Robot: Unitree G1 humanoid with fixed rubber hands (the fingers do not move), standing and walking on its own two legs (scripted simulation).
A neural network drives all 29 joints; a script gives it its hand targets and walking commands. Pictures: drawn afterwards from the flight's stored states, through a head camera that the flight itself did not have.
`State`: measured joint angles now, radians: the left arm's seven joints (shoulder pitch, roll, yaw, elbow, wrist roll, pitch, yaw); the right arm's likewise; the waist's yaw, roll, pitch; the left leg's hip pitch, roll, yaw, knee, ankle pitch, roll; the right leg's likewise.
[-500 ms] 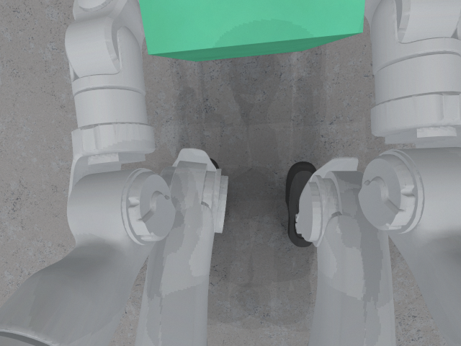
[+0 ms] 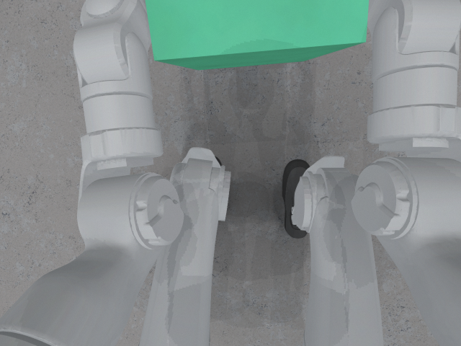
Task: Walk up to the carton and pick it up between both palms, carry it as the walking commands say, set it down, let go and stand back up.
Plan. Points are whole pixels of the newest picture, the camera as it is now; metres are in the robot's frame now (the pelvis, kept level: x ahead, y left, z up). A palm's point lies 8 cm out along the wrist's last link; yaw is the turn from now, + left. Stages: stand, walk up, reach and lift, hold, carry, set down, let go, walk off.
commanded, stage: reach and lift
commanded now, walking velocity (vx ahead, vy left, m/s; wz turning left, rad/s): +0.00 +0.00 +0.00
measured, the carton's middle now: out of the picture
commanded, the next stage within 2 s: none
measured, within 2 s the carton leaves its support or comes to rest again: neither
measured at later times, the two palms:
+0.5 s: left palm out of the picture +0.52 +0.17 -0.03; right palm out of the picture +0.55 -0.11 -0.03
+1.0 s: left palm out of the picture +0.50 +0.17 +0.04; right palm out of the picture +0.53 -0.11 +0.04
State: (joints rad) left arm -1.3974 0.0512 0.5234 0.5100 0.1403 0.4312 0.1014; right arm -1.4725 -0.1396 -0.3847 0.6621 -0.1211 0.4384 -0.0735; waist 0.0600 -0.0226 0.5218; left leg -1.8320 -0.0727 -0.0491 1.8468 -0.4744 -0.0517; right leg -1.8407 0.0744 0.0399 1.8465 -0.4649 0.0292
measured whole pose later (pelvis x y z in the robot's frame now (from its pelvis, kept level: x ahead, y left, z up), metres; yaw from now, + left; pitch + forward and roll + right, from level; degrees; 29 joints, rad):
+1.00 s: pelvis +0.00 -0.01 +0.11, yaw +0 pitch +18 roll +1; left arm -1.15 -0.02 0.50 0.44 0.15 0.43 0.07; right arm -1.22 -0.04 -0.39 0.57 -0.15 0.43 -0.06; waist 0.06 -0.04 0.48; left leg -1.38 -0.05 -0.06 1.47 -0.41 -0.06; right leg -1.40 0.07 0.05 1.48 -0.40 0.00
